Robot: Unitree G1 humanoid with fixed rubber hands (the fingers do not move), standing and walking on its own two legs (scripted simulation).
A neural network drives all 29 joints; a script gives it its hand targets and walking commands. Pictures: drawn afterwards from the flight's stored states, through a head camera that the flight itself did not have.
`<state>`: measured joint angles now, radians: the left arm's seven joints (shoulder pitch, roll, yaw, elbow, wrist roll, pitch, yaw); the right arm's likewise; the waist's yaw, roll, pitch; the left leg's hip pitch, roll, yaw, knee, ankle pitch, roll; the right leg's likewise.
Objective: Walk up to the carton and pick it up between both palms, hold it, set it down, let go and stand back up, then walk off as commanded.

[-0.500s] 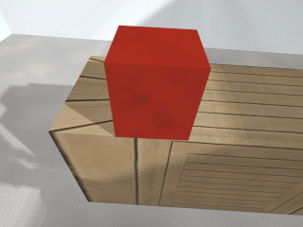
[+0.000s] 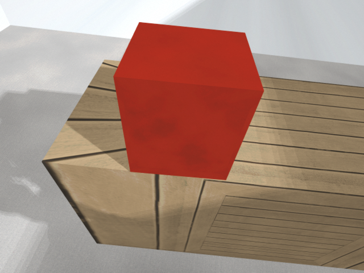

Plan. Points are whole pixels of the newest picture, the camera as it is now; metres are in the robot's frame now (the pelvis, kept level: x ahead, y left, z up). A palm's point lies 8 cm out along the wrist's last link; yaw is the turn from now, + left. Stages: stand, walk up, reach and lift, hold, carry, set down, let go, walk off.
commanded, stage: walk up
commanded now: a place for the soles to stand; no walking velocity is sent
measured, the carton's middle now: (184, 105) +0.50 +0.01 +0.10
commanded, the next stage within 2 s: reach and lift in 1.18 s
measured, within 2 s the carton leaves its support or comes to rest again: neither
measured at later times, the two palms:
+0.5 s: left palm out of the picture +0.09 +0.32 -0.11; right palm out of the picture +0.06 -0.29 -0.08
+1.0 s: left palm out of the picture +0.10 +0.33 -0.11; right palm out of the picture +0.07 -0.28 -0.08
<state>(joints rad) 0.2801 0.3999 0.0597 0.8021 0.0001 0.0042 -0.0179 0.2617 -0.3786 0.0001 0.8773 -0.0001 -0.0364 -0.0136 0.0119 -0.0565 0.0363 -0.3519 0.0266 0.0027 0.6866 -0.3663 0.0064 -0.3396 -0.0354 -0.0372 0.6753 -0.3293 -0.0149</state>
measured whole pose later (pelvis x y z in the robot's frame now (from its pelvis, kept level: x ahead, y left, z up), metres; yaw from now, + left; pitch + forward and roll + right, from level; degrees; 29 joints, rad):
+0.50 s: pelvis +0.00 +0.02 +0.00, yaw +1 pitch +0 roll -1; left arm 0.22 0.40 0.04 0.80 0.00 0.00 -0.02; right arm 0.24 -0.37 0.00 0.94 0.00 -0.04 -0.01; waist 0.01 -0.05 0.04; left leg -0.35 0.03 0.00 0.66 -0.30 0.00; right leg -0.32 -0.03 -0.05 0.61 -0.29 0.00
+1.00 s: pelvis +0.01 +0.03 +0.00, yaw +1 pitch +0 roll -2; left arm 0.22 0.40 0.04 0.81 0.00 -0.01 -0.02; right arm 0.24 -0.36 0.00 0.94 0.00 -0.04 0.00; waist 0.01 -0.05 0.04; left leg -0.34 0.03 0.00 0.65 -0.32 0.00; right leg -0.30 -0.03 -0.05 0.59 -0.29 0.01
